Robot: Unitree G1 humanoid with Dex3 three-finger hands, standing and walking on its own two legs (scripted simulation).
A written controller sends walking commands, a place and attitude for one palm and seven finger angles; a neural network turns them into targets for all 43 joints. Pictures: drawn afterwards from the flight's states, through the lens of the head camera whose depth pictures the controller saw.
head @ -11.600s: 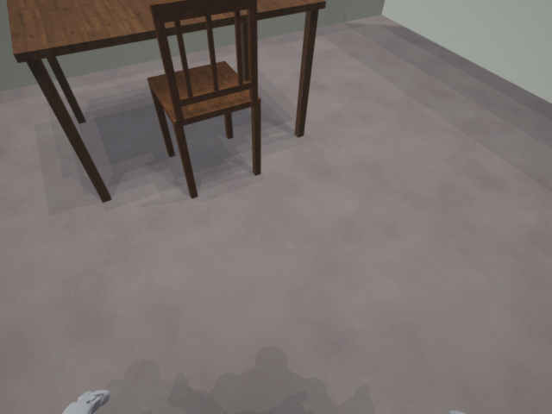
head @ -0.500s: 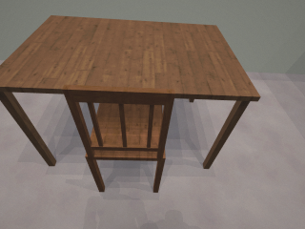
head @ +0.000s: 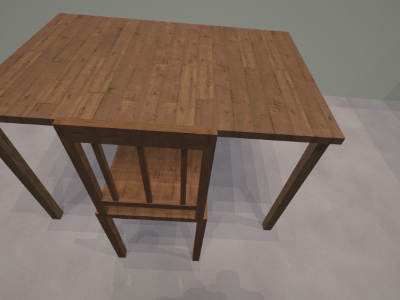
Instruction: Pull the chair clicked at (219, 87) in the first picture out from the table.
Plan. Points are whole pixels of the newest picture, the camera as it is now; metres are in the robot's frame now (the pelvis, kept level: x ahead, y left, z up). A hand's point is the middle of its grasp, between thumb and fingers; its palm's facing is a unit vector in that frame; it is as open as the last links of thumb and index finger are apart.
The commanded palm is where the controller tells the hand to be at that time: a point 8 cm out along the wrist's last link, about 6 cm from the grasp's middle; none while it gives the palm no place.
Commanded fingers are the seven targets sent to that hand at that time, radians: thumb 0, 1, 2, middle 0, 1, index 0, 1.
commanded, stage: come to a stop and stand still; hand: left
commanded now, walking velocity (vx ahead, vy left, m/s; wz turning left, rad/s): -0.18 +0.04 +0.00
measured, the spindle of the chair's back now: (145, 176) +0.44 +0.18 -0.09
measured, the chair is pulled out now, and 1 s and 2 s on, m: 0.00 0.00 0.00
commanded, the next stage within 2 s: look again from close up in 0.88 s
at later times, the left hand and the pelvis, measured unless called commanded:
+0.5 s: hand out of the picture -0.01 +0.16 -0.16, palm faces +0.09 -0.97 -0.21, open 7.4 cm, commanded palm none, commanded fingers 0.00 0.90 0.90 -0.20 -0.30 -0.20 -0.30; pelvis -0.02 -0.02 +0.01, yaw +3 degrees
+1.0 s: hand out of the picture -0.05 +0.14 -0.16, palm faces +0.09 -0.99 -0.14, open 7.4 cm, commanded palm none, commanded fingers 0.00 0.90 0.90 -0.20 -0.30 -0.20 -0.30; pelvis +0.00 +0.00 +0.01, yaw +3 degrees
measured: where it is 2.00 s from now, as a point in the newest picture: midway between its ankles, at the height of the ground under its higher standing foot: outside the picture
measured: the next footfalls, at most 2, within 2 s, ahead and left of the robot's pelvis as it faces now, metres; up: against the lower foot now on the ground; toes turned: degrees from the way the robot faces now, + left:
right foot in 0.08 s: +0.02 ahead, -0.12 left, +0.00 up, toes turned -1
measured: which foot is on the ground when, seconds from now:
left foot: down 0.00-1.00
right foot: up 0.00-0.06, down 0.08-1.00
